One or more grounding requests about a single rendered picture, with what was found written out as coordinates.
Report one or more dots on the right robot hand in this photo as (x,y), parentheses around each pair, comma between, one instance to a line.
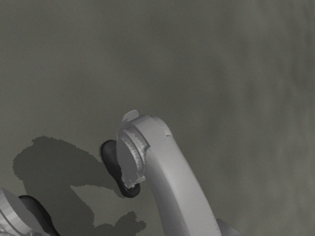
(228,230)

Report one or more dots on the left robot foot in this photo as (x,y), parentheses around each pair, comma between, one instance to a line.
(40,213)

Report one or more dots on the right robot foot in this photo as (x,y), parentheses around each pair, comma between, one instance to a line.
(109,157)

